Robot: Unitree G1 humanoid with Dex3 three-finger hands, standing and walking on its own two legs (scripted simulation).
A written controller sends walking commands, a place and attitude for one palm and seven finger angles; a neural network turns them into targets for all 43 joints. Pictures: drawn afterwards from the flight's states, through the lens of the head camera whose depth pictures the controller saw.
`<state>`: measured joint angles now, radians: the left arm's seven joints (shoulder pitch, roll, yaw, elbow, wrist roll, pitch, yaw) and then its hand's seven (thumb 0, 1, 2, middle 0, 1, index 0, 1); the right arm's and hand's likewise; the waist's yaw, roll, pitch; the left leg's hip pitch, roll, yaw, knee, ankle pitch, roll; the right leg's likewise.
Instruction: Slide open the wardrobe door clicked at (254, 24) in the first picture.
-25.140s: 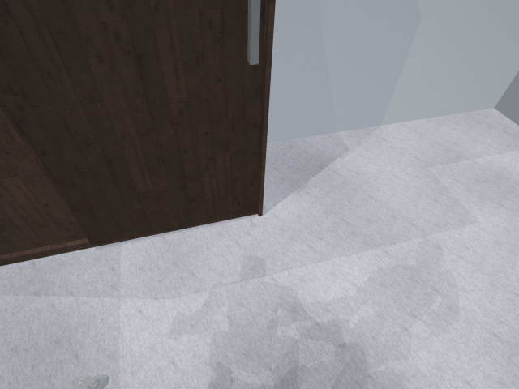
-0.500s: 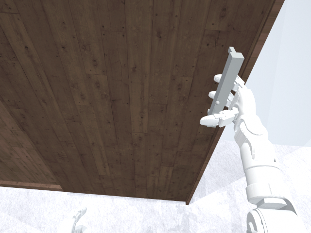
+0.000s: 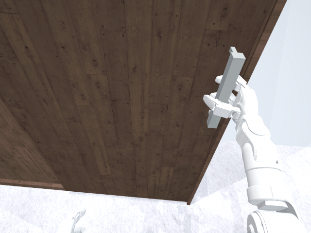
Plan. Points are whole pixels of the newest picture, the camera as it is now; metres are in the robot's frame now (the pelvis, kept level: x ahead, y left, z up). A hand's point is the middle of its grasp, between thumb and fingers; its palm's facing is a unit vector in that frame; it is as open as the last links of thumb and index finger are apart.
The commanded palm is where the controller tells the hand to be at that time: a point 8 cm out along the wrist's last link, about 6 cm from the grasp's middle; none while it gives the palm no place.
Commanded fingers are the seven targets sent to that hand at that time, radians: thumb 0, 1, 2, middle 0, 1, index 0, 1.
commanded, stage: grip the handle and tug to test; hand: right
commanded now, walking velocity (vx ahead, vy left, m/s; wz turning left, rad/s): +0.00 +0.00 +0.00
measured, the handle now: (221, 90) +0.46 -0.14 +0.17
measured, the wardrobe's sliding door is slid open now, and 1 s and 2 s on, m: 0.00 0.00 0.00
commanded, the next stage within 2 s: tug the door sideways, standing still in 0.90 s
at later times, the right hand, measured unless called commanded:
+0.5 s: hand (217, 102) +0.40 -0.11 +0.17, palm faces +0.01 +1.00 +0.00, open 6.2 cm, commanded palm +0.37 -0.17 +0.17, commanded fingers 0.00 -0.90 -0.90 0.45 1.40 0.45 1.40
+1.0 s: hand (217, 102) +0.40 -0.11 +0.17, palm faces +0.00 +1.00 +0.00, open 6.3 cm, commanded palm +0.36 -0.16 +0.17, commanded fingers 0.00 -0.90 -0.90 0.45 1.40 0.45 1.40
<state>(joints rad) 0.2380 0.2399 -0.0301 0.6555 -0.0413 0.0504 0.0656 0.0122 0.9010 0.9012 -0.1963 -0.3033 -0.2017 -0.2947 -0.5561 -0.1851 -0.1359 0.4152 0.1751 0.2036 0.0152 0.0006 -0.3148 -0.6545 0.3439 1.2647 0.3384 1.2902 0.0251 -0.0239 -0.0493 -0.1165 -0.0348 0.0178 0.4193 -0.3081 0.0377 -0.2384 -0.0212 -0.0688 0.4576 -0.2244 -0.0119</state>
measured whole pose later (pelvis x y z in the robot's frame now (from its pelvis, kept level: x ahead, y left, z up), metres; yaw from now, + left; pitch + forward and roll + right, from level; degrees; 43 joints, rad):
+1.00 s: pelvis +0.03 +0.01 +0.00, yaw +1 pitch +1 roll -1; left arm 0.22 0.24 -0.03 0.61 -0.04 0.06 0.04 0.01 0.90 0.90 -0.20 -0.30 -0.20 -0.29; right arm -0.40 -0.18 -0.12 0.18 0.17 0.27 0.00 -0.01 -0.71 -0.75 0.25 1.38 0.25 1.38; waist 0.02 -0.03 -0.06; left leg -0.08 -0.04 0.00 0.41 -0.33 0.04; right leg -0.19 -0.02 -0.08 0.43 -0.25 0.00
